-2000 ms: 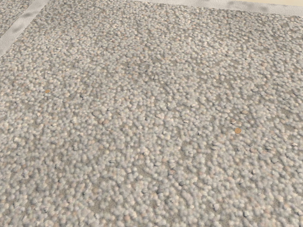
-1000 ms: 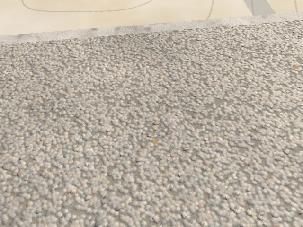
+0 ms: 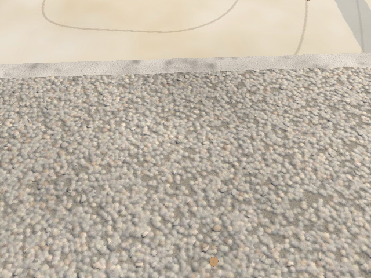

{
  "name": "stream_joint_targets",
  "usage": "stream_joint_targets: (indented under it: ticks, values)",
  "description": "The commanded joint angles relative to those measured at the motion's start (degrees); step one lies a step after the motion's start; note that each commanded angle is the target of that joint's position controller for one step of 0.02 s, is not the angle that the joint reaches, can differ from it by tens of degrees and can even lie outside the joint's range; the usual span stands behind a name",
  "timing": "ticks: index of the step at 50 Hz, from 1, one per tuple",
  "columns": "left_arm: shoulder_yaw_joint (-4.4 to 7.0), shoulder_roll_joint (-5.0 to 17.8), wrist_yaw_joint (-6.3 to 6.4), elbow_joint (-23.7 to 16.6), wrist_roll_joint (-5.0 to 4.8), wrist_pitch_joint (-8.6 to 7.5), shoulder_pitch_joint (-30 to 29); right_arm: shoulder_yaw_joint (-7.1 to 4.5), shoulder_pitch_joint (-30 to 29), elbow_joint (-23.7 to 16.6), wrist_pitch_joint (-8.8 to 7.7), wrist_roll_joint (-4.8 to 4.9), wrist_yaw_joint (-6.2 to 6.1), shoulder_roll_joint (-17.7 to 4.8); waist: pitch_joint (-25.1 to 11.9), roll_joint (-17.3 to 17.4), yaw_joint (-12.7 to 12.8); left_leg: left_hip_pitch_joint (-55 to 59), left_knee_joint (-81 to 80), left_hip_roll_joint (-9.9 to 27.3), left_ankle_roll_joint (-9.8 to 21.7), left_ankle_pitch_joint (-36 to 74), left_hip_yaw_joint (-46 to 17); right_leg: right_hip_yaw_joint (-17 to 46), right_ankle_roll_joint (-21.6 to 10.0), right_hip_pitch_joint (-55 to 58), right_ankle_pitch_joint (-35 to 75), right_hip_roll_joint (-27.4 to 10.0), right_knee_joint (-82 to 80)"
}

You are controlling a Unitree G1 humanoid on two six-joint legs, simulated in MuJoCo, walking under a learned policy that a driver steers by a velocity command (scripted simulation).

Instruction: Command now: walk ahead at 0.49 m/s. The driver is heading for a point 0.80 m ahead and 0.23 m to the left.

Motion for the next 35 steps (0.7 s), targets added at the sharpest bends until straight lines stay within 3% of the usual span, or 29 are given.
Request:
stream_joint_targets:
  ticks: [1, 4, 7, 9, 10, 11, 12, 13, 14, 15, 16, 17, 19, 22, 25, 29, 32, 35]
  values:
    - [1.72, 8.61, 0.72, -3.98, -0.39, -0.96, -4.13, -0.02, -1.51, -3.28, -0.8, -0.23, 0.34, -1.73, 2.11, -4.81, -1.36, 4.33, -11.69, -0.31, -0.7, 11.07, 1.24, 7.07, -8.95, -7.02, 8.11, -13.55, -9.05]
    - [2.03, 10.43, 0.86, -2.06, -1.04, -0.29, 0.23, 0.24, -7.17, -4.88, -1.38, 0.45, 1.24, -1.46, 2.13, -4.74, 1.41, 5.92, -19.4, -2.26, -0.47, 15.1, 2.35, 7.04, -8.12, -2.81, 6.34, -15.13, -7.75]
    - [2.22, 10.99, 1.1, -0.5, -1.4, 0.83, 2.02, -0.18, -10.14, -6.67, -1.67, 0.71, 2.19, -2.96, 2.31, -5.35, 1.65, 4.04, -23.82, -3.0, 1.47, 10.82, 1.4, 8.57, -7.0, 4.55, 7.08, -18.4, -4.19]
    - [2.41, 11.53, 1.38, 0.1, -1.35, 1.63, 1.88, -0.65, -8.69, -6.8, -1.84, 0.67, 2.61, -4.16, 1.16, -6.35, 0.09, 6.55, -25.41, -3.96, 3.08, 5.83, 1.85, 9.42, -5.76, 8.07, 11.45, -19.85, -0.87]
    - [2.42, 11.84, 1.5, 0.09, -1.3, 2.02, 0.86, -1.19, -5.37, -6.07, -1.94, 0.61, 2.62, -5.11, -0.73, -6.81, -2.15, 11.44, -26.67, -5.35, 4.17, 4.21, 3.24, 8.59, -4.8, 8.7, 18.53, -19.16, 3.33]
    - [1.99, 10.86, 1.57, 0.05, -0.98, 2.39, 0.38, -2.47, 2.2, -3.82, -1.94, 0.46, 2.29, -7.24, -5.48, -5.87, -5.96, 21.82, -27.76, -7.21, 5.79, 3.99, 4.97, 6.26, -3.32, 7.21, 25.93, -16.25, 12.87]
    - [0.69, 7.93, 1.74, -1.08, 0.13, 2.39, 0.97, -3.85, 12.21, -1.77, -1.76, 0.01, 1.73, -11.15, -14.04, -1.7, -9.68, 38.01, -25.44, -0.67, 8.9, 6.17, -1.6, 3.4, -1.16, -1.28, 18.4, -13.01, 28.7]
    - [-1.29, 1.45, 1.27, -2.41, -0.03, 1.24, 8.03, -5.2, 16.27, -0.7, -1.34, -0.64, 1.71, -16.9, -21.04, 13.65, -6.79, 58.59, -30.45, 12.67, 18.3, -6.03, -28.88, 1.35, 3.28, -25.56, -9.88, -2.66, 50.44]
    - [-0.57, 5.46, 1.05, -1.38, -0.85, 0.09, 5.9, -3.71, 17.24, -0.98, -1.33, -0.02, 1.96, -11.06, -22.69, 11.46, -8.82, 59.92, -37.32, 13.56, 18.58, -12.77, -38.95, 9.82, 2.97, -32.92, -24.21, -2.83, 58.09]
    - [0.54, 9.44, 0.75, -2.85, -2.36, -0.57, 0.98, -2.77, 13.23, -1.51, -1.43, -0.05, 1.91, -8.53, -14.36, 7.42, -8.5, 53.95, -37.91, 12.09, 16.03, -12.78, -30.95, 10.04, 2.04, -37.39, -20.7, -5.85, 60.49]
    - [0.35, 9.07, 0.92, -3.79, -2.24, -0.79, -2.57, -2.39, 9.24, -2.31, -1.39, -0.21, 1.82, -7.4, -9.64, 3.06, -7.04, 46.52, -38.45, 9.95, 14.78, -7.36, -23.91, 8.14, 1.78, -36.63, -15.61, -8.84, 58.54]
    - [0.44, 8.52, 1.09, -4.14, -1.17, -0.68, -4.54, -2.0, 6.32, -2.48, -1.42, -0.45, 1.95, -5.95, -5.7, 0.8, -5.61, 39.75, -40.06, 7.82, 14.37, -1.34, -18.99, 7.48, 2.03, -35.1, -11.98, -10.64, 54.78]
    - [0.56, 7.1, 1.11, -3.43, -0.73, 0.49, -2.6, -1.62, 4.09, -2.61, -1.96, -0.9, 2.08, -4.48, -4.61, 2.59, -2.74, 33.05, -43.27, 5.25, 14.0, 4.53, -13.72, 7.75, 2.71, -29.0, -7.78, -12.59, 50.84]
    - [0.16, 5.16, 1.4, -3.57, -0.25, 1.88, -3.51, -2.12, 4.95, -1.21, -2.75, -0.35, 1.89, -5.84, -2.65, 1.35, -1.81, 30.2, -46.5, 4.67, 15.26, 10.15, -8.65, 6.95, 4.37, -29.65, -4.02, -12.99, 45.63]
    - [-0.11, 4.4, 1.37, -5.14, 0.06, 1.78, -9.18, -2.4, 6.88, 0.26, -2.31, -0.22, 1.14, -6.71, -0.67, 0.31, -3.19, 31.63, -48.03, 3.59, 14.47, 11.27, -4.79, 6.58, 5.49, -32.56, 4.41, -13.02, 35.51]
    - [-0.69, 3.16, 0.55, -6.82, -0.31, 0.95, -16.63, -2.63, 9.88, 2.13, -1.66, 0.29, 0.54, -7.88, 1.23, 0.61, -5.96, 32.79, -48.49, 2.17, 12.71, 9.22, -0.88, 4.39, 5.4, -29.92, 13.47, -10.92, 22.58]
    - [-0.78, 3.39, -0.28, -8.45, -0.71, 0.48, -21.21, -2.85, 12.8, 4.05, -0.89, 0.6, 0.4, -8.37, 2.56, 0.61, -7.44, 37.07, -46.93, 4.13, 12.62, 9.05, -1.18, 4.1, 4.6, -30.39, 13.05, -9.89, 17.98]
    - [-0.55, 4.46, -1.21, -9.47, -0.79, 0.0, -22.43, -3.26, 13.06, 5.21, 0.0, 0.92, 0.0, -8.9, 2.69, 1.32, -6.48, 42.3, -43.62, 6.58, 11.59, 13.15, -2.0, 4.42, 2.42, -30.28, 8.02, -9.25, 14.95]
